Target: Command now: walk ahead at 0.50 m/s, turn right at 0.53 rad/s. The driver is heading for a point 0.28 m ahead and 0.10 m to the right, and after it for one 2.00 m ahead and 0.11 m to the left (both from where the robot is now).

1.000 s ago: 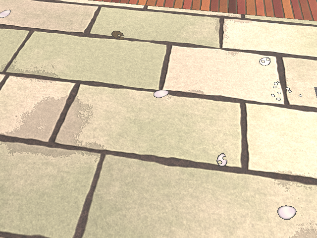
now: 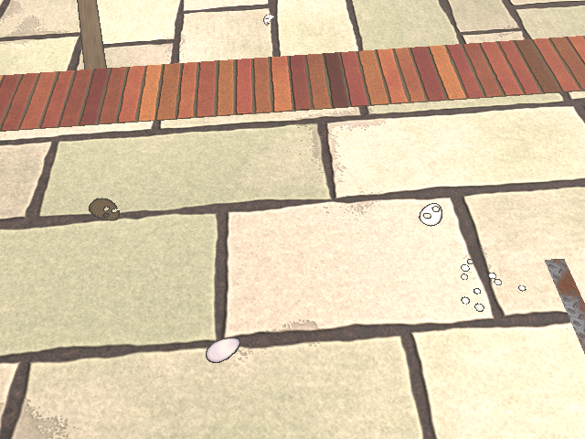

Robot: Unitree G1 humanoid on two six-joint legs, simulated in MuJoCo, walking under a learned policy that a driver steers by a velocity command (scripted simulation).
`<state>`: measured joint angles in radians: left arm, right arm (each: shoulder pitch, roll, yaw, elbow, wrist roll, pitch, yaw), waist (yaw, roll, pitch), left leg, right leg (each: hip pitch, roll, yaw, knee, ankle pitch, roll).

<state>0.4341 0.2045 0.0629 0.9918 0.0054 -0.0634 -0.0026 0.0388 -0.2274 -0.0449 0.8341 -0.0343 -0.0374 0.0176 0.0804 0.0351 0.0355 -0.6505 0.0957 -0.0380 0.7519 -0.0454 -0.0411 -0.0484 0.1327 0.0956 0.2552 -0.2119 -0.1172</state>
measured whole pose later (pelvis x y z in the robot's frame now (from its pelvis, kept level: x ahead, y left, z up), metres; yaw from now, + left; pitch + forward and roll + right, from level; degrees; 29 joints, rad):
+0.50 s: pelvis +0.20 +0.05 +0.00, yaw -18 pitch +1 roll +0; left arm 0.15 0.29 0.08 0.77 0.03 0.04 -0.04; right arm 0.27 -0.25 -0.04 0.83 -0.02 -0.05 -0.02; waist -0.01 -0.04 0.08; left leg -0.20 0.04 0.18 0.38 -0.19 0.04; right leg -0.59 -0.01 -0.01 0.95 -0.24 0.00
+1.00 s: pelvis +0.21 +0.02 -0.01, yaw -14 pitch -1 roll -1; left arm 0.11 0.21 0.03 0.79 0.03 0.02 0.04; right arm 0.28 -0.25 -0.06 0.83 -0.01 0.07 0.01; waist -0.03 0.02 0.05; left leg -0.33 0.02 0.05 0.82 -0.47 0.00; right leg -0.27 -0.02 -0.17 0.47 -0.19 -0.05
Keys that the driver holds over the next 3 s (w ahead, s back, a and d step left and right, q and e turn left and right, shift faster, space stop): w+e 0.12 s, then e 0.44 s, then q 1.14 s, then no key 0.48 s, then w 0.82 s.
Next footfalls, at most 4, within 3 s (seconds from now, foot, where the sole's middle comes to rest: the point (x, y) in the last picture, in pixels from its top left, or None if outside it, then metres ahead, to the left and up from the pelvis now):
0.18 left None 0.28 0.13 -0.78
0.66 right None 0.26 -0.10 -0.78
1.08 left None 0.24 0.11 -0.78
1.64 right None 0.30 -0.06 -0.78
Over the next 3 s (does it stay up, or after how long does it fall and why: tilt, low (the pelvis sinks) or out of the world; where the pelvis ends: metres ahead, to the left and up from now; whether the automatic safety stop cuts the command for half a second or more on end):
stays up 0.47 0.09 -0.03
